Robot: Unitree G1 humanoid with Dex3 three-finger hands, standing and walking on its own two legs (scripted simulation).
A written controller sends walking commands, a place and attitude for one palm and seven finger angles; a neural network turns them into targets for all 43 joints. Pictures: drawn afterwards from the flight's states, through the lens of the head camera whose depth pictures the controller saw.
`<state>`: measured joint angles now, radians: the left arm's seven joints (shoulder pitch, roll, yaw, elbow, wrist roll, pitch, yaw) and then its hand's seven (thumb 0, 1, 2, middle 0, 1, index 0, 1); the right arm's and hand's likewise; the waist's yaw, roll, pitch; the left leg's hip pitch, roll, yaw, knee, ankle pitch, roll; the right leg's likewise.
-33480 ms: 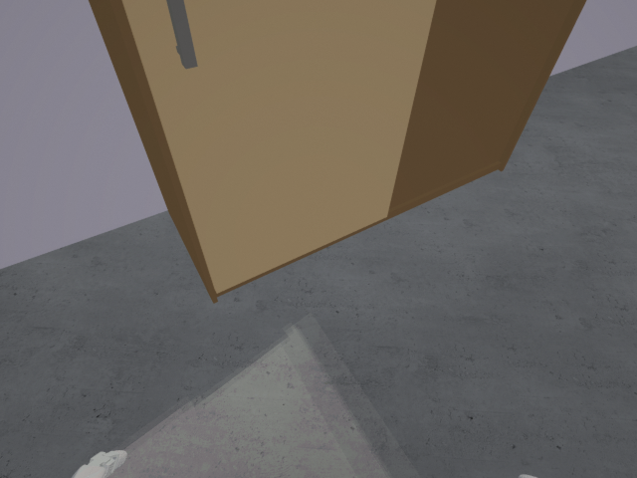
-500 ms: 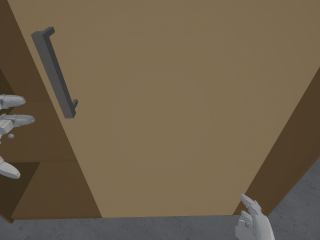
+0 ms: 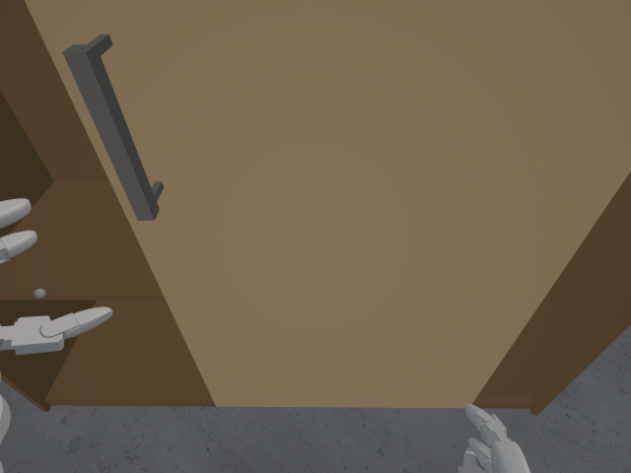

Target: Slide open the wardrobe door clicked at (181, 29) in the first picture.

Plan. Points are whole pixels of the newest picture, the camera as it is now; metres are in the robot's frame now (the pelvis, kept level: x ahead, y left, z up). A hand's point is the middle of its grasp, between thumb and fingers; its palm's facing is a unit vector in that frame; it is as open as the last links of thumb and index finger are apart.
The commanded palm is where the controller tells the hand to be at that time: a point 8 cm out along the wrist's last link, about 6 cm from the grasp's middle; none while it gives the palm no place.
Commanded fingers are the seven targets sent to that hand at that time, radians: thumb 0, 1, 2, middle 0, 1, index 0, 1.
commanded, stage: draw the hand back to the body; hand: left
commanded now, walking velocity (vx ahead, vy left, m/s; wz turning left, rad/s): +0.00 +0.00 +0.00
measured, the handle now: (127, 135) +0.42 +0.31 +0.23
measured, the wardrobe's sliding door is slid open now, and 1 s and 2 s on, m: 0.54 0.54 0.54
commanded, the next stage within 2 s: step back with the hand held close in 0.78 s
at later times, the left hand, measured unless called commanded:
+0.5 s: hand (120, 303) +0.22 +0.24 +0.16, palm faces +0.40 -0.84 -0.38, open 8.0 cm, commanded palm +0.18 +0.28 +0.18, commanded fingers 0.00 0.90 0.90 -0.20 -0.30 -0.20 -0.30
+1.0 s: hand (107, 301) +0.22 +0.25 +0.17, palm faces +0.44 -0.80 -0.41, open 7.4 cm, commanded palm +0.16 +0.28 +0.18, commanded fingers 0.00 0.90 0.90 -0.20 -0.30 -0.20 -0.30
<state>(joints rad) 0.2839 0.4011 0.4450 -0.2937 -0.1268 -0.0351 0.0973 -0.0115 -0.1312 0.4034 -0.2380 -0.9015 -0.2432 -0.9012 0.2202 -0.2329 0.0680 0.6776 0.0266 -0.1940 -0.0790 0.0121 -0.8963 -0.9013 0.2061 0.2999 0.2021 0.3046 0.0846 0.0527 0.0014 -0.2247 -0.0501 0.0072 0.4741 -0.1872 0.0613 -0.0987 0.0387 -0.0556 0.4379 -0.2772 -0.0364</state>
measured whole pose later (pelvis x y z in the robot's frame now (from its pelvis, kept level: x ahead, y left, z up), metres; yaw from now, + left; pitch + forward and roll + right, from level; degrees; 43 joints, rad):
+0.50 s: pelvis +0.04 -0.01 +0.00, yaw -1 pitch -3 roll +0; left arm 0.48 0.37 0.32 -0.41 -0.10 -0.04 0.08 0.01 0.74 0.83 -0.21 -0.39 -0.22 -0.39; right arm 0.17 -0.24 0.02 0.62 0.01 -0.08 -0.06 0.01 -0.90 -0.90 0.20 0.30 0.20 0.30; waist 0.08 0.04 -0.02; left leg -0.15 -0.04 0.03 0.42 -0.22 0.05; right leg -0.03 0.05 -0.03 0.38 -0.29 -0.05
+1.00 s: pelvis +0.02 -0.02 +0.00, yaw +0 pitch -3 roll -1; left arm 0.44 0.39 0.36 -0.38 -0.09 -0.08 0.09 0.01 0.89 0.90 -0.21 -0.30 -0.21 -0.30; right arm 0.18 -0.23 0.04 0.62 0.01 -0.02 -0.07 0.01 -0.90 -0.90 0.20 0.30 0.20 0.30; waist 0.06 0.05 -0.01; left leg -0.19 -0.02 0.00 0.43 -0.19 0.03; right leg -0.04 0.07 -0.06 0.34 -0.26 -0.06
